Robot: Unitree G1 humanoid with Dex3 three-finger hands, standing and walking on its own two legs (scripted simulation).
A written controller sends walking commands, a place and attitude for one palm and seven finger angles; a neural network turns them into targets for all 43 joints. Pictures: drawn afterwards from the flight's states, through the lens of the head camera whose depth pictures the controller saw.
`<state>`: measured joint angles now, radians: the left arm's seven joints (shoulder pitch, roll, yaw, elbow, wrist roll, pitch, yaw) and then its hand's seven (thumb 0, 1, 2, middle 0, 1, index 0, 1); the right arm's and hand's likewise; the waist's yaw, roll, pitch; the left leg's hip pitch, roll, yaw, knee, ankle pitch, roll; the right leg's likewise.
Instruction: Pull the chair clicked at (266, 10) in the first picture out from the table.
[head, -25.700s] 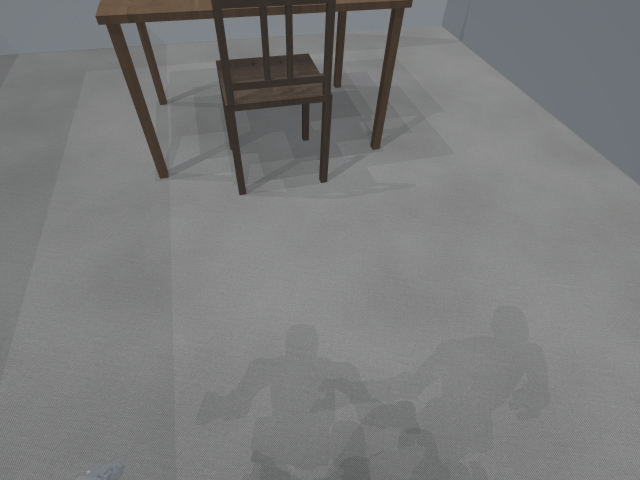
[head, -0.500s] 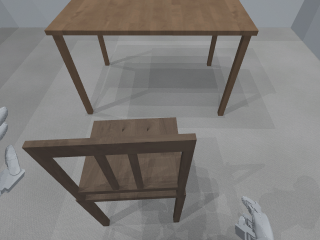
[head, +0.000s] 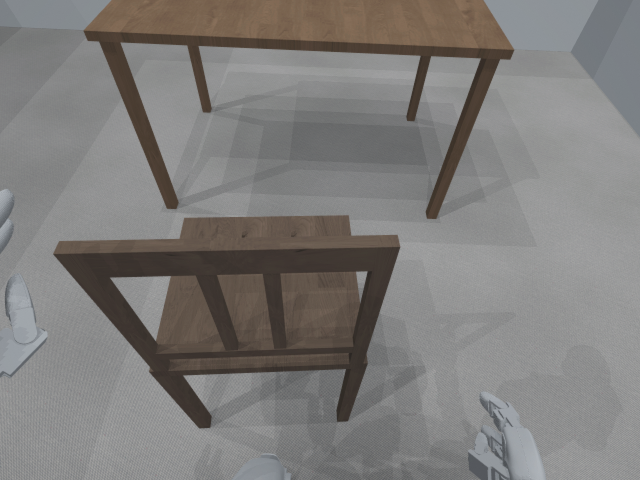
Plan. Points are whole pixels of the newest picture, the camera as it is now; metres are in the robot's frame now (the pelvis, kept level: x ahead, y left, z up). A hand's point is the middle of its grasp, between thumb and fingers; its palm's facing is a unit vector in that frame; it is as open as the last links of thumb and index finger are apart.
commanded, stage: step back with the hand held close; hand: left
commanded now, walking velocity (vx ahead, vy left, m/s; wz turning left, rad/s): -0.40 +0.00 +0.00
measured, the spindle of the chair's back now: (220, 314) +0.36 +0.19 -0.09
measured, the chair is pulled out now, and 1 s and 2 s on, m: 0.63 0.63 0.63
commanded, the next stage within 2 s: stop stepping back and stand still in 0.32 s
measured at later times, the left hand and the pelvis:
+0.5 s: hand out of the picture +0.11 +0.23 +0.19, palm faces +0.29 -0.79 -0.54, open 7.4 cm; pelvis -0.09 -0.01 +0.01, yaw -3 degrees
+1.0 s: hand out of the picture +0.04 +0.26 +0.18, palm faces +0.48 -0.77 -0.42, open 7.4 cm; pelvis -0.15 -0.01 +0.01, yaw +1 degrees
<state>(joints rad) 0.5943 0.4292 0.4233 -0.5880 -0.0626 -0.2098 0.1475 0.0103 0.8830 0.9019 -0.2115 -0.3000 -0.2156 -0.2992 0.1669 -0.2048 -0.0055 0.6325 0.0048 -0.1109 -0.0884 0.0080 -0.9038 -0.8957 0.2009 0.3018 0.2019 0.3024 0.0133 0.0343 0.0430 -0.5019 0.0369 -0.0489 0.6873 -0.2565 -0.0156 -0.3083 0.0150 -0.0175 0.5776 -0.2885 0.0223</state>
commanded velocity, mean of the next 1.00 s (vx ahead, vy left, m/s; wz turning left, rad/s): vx -0.06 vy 0.02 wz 0.01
